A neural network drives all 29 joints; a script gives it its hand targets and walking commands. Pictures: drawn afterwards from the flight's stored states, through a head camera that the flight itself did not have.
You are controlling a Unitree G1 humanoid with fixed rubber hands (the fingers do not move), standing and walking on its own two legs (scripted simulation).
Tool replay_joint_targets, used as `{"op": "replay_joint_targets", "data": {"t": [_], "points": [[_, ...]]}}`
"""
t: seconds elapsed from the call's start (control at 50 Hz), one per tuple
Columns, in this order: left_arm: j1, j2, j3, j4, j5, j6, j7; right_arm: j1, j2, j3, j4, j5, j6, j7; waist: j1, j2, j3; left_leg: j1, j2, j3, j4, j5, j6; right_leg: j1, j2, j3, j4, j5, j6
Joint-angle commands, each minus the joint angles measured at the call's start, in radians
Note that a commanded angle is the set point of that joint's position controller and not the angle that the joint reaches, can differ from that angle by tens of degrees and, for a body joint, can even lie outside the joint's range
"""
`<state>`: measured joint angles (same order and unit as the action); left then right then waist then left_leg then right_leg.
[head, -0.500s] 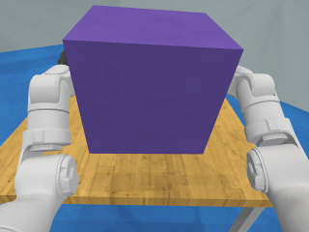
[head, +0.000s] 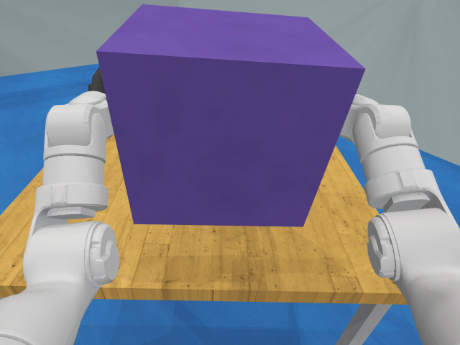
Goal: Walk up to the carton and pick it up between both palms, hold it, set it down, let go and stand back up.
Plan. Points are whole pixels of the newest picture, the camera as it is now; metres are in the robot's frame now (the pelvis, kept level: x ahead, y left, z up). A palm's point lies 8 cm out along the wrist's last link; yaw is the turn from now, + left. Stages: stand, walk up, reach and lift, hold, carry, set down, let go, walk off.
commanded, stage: hold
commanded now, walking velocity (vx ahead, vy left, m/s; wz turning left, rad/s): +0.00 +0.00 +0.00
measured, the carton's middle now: (223, 117) +0.40 +0.01 +0.27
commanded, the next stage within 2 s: none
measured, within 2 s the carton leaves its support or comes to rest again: neither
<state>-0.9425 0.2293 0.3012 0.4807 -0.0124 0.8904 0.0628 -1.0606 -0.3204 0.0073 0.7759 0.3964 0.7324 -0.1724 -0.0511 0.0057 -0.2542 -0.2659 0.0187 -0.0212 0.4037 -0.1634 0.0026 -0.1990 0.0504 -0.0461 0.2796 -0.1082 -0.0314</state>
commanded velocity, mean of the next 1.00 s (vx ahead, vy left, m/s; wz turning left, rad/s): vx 0.00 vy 0.00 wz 0.00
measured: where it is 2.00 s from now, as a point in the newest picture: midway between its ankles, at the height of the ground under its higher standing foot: outside the picture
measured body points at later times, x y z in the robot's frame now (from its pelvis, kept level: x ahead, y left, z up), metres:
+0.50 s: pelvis +0.01 +0.00 +0.00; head -0.08 +0.02 +0.44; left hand +0.39 +0.21 +0.29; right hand +0.39 -0.17 +0.31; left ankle +0.03 +0.11 -0.75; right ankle +0.02 -0.10 -0.75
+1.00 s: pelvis +0.00 +0.00 +0.00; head -0.09 +0.01 +0.44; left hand +0.38 +0.20 +0.29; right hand +0.39 -0.18 +0.30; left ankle +0.03 +0.11 -0.75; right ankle +0.02 -0.10 -0.75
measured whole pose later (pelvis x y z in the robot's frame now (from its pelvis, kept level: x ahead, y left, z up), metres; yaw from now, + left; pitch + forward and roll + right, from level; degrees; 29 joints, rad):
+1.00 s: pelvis +0.00 +0.00 +0.00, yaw +1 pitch +1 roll -2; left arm -0.93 0.25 0.27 0.49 -0.03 0.88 0.06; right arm -1.06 -0.31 0.00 0.77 0.39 0.74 -0.17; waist -0.06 0.01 -0.26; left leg -0.26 0.02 -0.04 0.41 -0.17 0.00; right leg -0.19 0.05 -0.06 0.28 -0.11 -0.04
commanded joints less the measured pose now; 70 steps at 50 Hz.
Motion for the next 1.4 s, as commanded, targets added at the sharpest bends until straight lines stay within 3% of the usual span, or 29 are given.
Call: {"op": "replay_joint_targets", "data": {"t": [0.0, 0.12, 0.14, 0.18, 0.2, 0.24, 0.26, 0.3, 0.32, 0.36, 0.44, 0.5, 0.54, 0.58, 0.64, 0.66, 0.68, 0.78, 0.84, 0.9, 0.94, 0.96, 1.06, 1.16, 1.24, 1.26, 1.28, 1.34, 1.38], "points": [[-1.062, -0.59, -0.404, -0.24, -0.214, -0.118, -0.163, -1.069, 0.702, 0.156, -0.386, 0.207, -0.067, 0.168, -0.017, 0.018, -0.424, 0.056, -0.032, -0.043, -0.062, 0.071, -0.007, 0.197, -0.011, 0.107, -0.017, 0.059, 0.04], [-1.036, -0.508, -0.301, -0.254, -0.176, -0.106, -0.159, -1.022, 0.732, 0.197, -0.402, 0.24, -0.065, 0.151, 0.04, -0.01, -0.434, 0.082, -0.032, -0.046, -0.023, 0.194, -0.009, 0.248, -0.018, 0.132, -0.019, 0.141, 0.058], [-1.029, -0.54, -0.327, -0.233, -0.18, -0.105, -0.167, -1.024, 0.719, 0.165, -0.349, 0.222, -0.064, 0.143, -0.001, 0.04, -0.409, 0.084, -0.036, -0.037, -0.028, 0.162, -0.014, 0.234, -0.029, 0.131, -0.02, 0.163, 0.06], [-1.072, -0.55, -0.367, -0.28, -0.192, -0.11, -0.172, -1.06, 0.74, 0.197, -0.431, 0.244, -0.074, 0.14, 0.01, 0.043, -0.472, 0.114, -0.034, -0.044, -0.02, 0.186, -0.015, 0.221, -0.024, 0.137, -0.022, 0.167, 0.053], [-1.05, -0.594, -0.392, -0.232, -0.204, -0.099, -0.172, -1.042, 0.656, 0.13, -0.335, 0.211, -0.062, 0.14, -0.054, 0.091, -0.386, 0.109, -0.033, -0.047, -0.049, 0.164, -0.025, 0.184, 0.0, 0.085, -0.014, 0.161, 0.039], [-1.029, -0.567, -0.372, -0.264, -0.198, -0.107, -0.173, -1.059, 0.692, 0.179, -0.446, 0.244, -0.074, 0.143, 0.004, 0.097, -0.435, 0.095, -0.026, -0.063, -0.029, 0.229, -0.027, 0.235, -0.005, 0.102, -0.001, 0.221, 0.033], [-1.011, -0.615, -0.415, -0.293, -0.213, -0.103, -0.177, -1.012, 0.667, 0.134, -0.42, 0.225, -0.071, 0.137, -0.054, 0.125, -0.46, 0.131, -0.037, -0.06, -0.037, 0.269, -0.035, 0.242, 0.009, 0.088, -0.001, 0.271, 0.033], [-1.063, -0.563, -0.373, -0.308, -0.207, -0.106, -0.178, -1.042, 0.682, 0.157, -0.446, 0.233, -0.059, 0.14, -0.028, 0.059, -0.426, 0.119, -0.032, -0.064, -0.035, 0.251, -0.027, 0.234, 0.008, 0.083, 0.012, 0.257, 0.035], [-1.031, -0.525, -0.321, -0.225, -0.156, -0.095, -0.178, -0.977, 0.646, 0.134, -0.284, 0.22, -0.035, 0.151, -0.007, 0.09, -0.292, 0.081, -0.019, -0.059, -0.061, 0.174, -0.018, 0.19, 0.002, 0.089, -0.013, 0.148, 0.028], [-0.997, -0.568, -0.356, -0.23, -0.187, -0.096, -0.186, -1.022, 0.67, 0.157, -0.361, 0.232, -0.046, 0.146, -0.03, 0.029, -0.329, 0.052, -0.031, -0.061, -0.06, 0.149, -0.014, 0.229, -0.005, 0.1, -0.011, 0.171, 0.037], [-1.116, -0.609, -0.425, -0.423, -0.221, -0.121, -0.161, -1.059, 0.701, 0.19, -0.453, 0.279, -0.065, 0.166, -0.007, 0.143, -0.513, 0.178, -0.012, -0.09, -0.042, 0.331, -0.062, 0.215, 0.017, 0.082, 0.018, 0.246, 0.018], [-1.022, -0.595, -0.41, -0.367, -0.21, -0.089, -0.162, -0.926, 0.63, 0.129, -0.336, 0.254, -0.043, 0.172, -0.045, 0.152, -0.406, 0.191, -0.006, -0.083, -0.041, 0.352, -0.072, 0.168, 0.024, 0.066, 0.001, 0.231, 0.022], [-0.987, -0.574, -0.375, -0.269, -0.203, -0.087, -0.172, -0.971, 0.655, 0.149, -0.365, 0.233, -0.046, 0.169, -0.033, 0.051, -0.318, 0.086, -0.021, -0.069, -0.061, 0.196, -0.027, 0.185, 0.017, 0.073, -0.013, 0.171, 0.024], [-1.016, -0.594, -0.409, -0.34, -0.206, -0.105, -0.171, -0.991, 0.69, 0.184, -0.431, 0.241, -0.062, 0.172, 0.0, 0.066, -0.444, 0.102, -0.021, -0.072, -0.054, 0.225, -0.025, 0.224, 0.0, 0.095, -0.001, 0.203, 0.027], [-1.041, -0.614, -0.433, -0.365, -0.243, -0.098, -0.16, -1.068, 0.678, 0.18, -0.492, 0.26, -0.063, 0.168, -0.037, 0.05, -0.455, 0.132, -0.028, -0.079, -0.034, 0.257, -0.029, 0.21, 0.018, 0.083, 0.007, 0.243, 0.031], [-1.009, -0.609, -0.426, -0.421, -0.241, -0.108, -0.151, -1.065, 0.714, 0.213, -0.609, 0.268, -0.079, 0.162, 0.018, 0.057, -0.63, 0.178, -0.024, -0.07, -0.018, 0.334, -0.03, 0.27, 0.031, 0.082, 0.023, 0.292, 0.029], [-1.022, -0.581, -0.424, -0.51, -0.247, -0.11, -0.148, -1.001, 0.71, 0.214, -0.573, 0.272, -0.057, 0.157, 0.006, 0.056, -0.645, 0.21, -0.03, -0.074, -0.016, 0.37, -0.036, 0.282, 0.018, 0.09, 0.019, 0.342, 0.035], [-0.991, -0.573, -0.38, -0.315, -0.169, -0.08, -0.161, -0.986, 0.688, 0.213, -0.41, 0.247, -0.054, 0.169, 0.018, 0.089, -0.384, 0.12, -0.02, -0.054, -0.059, 0.241, -0.046, 0.23, -0.004, 0.092, 0.001, 0.189, 0.029], [-1.089, -0.598, -0.392, -0.256, -0.204, -0.097, -0.167, -1.054, 0.705, 0.138, -0.374, 0.193, -0.056, 0.162, -0.031, 0.005, -0.335, 0.05, -0.028, -0.063, -0.074, 0.037, -0.011, 0.156, 0.005, 0.082, -0.025, 0.007, 0.026], [-1.091, -0.616, -0.441, -0.362, -0.23, -0.117, -0.165, -1.079, 0.719, 0.166, -0.476, 0.216, -0.075, 0.154, -0.034, 0.078, -0.51, 0.117, -0.039, -0.066, -0.034, 0.174, -0.022, 0.234, -0.012, 0.116, -0.011, 0.148, 0.025], [-1.044, -0.584, -0.412, -0.314, -0.229, -0.124, -0.163, -1.113, 0.729, 0.167, -0.559, 0.229, -0.085, 0.15, -0.009, 0.032, -0.538, 0.126, -0.043, -0.063, -0.021, 0.213, -0.015, 0.244, 0.004, 0.109, -0.01, 0.195, 0.042], [-1.064, -0.582, -0.385, -0.331, -0.199, -0.122, -0.158, -1.06, 0.713, 0.167, -0.43, 0.22, -0.067, 0.154, 0.003, 0.102, -0.5, 0.115, -0.034, -0.063, -0.034, 0.198, -0.023, 0.232, 0.006, 0.1, 0.006, 0.169, 0.032], [-1.053, -0.545, -0.337, -0.25, -0.182, -0.103, -0.179, -1.009, 0.714, 0.177, -0.371, 0.214, -0.051, 0.144, -0.016, 0.003, -0.358, 0.064, -0.03, -0.044, -0.039, 0.163, -0.012, 0.228, -0.016, 0.111, -0.011, 0.156, 0.047], [-1.1, -0.57, -0.355, -0.168, -0.19, -0.129, -0.175, -1.105, 0.718, 0.144, -0.339, 0.206, -0.07, 0.153, -0.013, 0.033, -0.368, 0.051, -0.038, -0.049, -0.049, 0.051, -0.007, 0.161, -0.029, 0.136, -0.048, 0.011, 0.036], [-1.023, -0.545, -0.311, -0.093, -0.185, -0.134, -0.164, -1.13, 0.733, 0.184, -0.38, 0.21, -0.087, 0.156, 0.034, -0.035, -0.411, 0.078, -0.029, -0.047, -0.038, 0.124, 0.005, 0.184, -0.022, 0.139, -0.045, 0.045, 0.037], [-1.054, -0.586, -0.344, -0.145, -0.2, -0.141, -0.17, -1.103, 0.724, 0.135, -0.366, 0.195, -0.086, 0.149, -0.009, 0.007, -0.439, 0.085, -0.022, -0.058, -0.037, 0.123, 0.001, 0.191, -0.019, 0.132, -0.034, 0.084, 0.04], [-1.092, -0.54, -0.306, -0.101, -0.173, -0.144, -0.172, -1.113, 0.703, 0.135, -0.275, 0.192, -0.073, 0.154, 0.02, -0.001, -0.343, 0.055, -0.021, -0.048, -0.064, 0.053, 0.006, 0.15, -0.014, 0.111, -0.039, 0.003, 0.034], [-1.07, -0.615, -0.405, -0.24, -0.233, -0.135, -0.168, -1.093, 0.692, 0.141, -0.409, 0.213, -0.084, 0.156, -0.031, 0.08, -0.507, 0.1, -0.029, -0.058, -0.04, 0.179, -0.011, 0.219, 0.0, 0.096, -0.004, 0.151, 0.033], [-1.086, -0.562, -0.377, -0.325, -0.217, -0.124, -0.157, -1.037, 0.687, 0.154, -0.387, 0.245, -0.066, 0.152, -0.011, 0.114, -0.507, 0.153, -0.018, -0.059, -0.03, 0.276, -0.032, 0.222, 0.014, 0.075, 0.017, 0.222, 0.029]]}}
